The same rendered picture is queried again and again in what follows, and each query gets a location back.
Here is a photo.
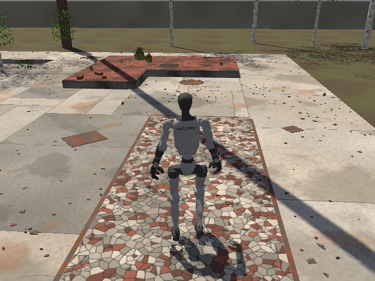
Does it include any left robot thigh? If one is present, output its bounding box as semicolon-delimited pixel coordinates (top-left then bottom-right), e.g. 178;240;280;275
168;163;180;205

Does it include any robot left upper arm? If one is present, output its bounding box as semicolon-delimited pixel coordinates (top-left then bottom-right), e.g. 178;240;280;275
158;119;174;152

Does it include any robot thigh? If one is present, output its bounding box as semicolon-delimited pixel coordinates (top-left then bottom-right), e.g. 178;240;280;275
168;163;180;205
194;162;207;198

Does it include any robot left forearm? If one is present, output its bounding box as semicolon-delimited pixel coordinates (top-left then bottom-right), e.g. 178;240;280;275
152;142;164;167

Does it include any robot right forearm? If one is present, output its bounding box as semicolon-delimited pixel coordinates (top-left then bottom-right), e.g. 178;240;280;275
209;141;220;163

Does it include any right robot thigh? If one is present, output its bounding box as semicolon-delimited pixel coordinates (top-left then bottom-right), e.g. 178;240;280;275
194;162;207;198

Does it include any right robot hand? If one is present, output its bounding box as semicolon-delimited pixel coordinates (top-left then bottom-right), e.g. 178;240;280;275
209;161;222;174

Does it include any left robot hand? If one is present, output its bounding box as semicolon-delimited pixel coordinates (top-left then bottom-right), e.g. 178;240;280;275
150;166;163;180

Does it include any robot right upper arm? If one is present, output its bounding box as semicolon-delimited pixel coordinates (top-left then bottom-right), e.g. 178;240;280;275
198;118;215;149

